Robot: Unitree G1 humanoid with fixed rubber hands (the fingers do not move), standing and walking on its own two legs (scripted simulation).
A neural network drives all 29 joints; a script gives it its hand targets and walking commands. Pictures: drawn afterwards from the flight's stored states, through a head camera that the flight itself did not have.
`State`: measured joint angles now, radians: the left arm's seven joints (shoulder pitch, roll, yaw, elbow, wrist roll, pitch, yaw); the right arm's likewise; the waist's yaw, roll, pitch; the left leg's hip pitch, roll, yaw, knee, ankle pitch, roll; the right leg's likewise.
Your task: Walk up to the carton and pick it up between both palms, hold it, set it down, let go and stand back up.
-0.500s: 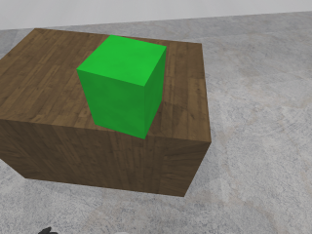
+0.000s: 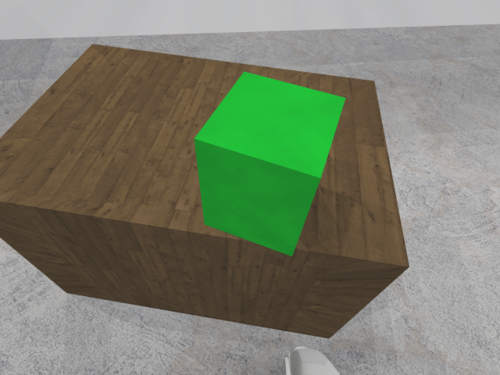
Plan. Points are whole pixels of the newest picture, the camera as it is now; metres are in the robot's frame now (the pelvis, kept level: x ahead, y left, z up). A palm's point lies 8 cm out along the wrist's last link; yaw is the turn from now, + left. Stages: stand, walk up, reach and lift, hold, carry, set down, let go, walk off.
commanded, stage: walk up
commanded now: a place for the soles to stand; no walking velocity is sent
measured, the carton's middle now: (268, 166) +0.49 -0.04 +0.02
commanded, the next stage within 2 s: stand in 1.24 s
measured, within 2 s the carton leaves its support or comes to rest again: neither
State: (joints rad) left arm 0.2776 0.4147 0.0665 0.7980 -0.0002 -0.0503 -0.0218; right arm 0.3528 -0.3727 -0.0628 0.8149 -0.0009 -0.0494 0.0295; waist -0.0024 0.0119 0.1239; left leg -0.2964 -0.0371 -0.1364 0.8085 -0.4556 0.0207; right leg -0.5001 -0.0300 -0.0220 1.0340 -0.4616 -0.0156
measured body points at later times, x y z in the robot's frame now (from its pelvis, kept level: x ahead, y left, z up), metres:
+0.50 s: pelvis +0.05 -0.01 -0.01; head +0.08 +0.00 +0.44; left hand +0.13 +0.31 -0.12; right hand +0.13 -0.32 -0.12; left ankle +0.05 +0.12 -0.71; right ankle +0.11 -0.15 -0.70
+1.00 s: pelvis +0.06 -0.01 -0.01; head +0.08 +0.01 +0.44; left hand +0.15 +0.31 -0.12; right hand +0.15 -0.32 -0.11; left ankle +0.06 +0.12 -0.71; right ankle +0.12 -0.15 -0.71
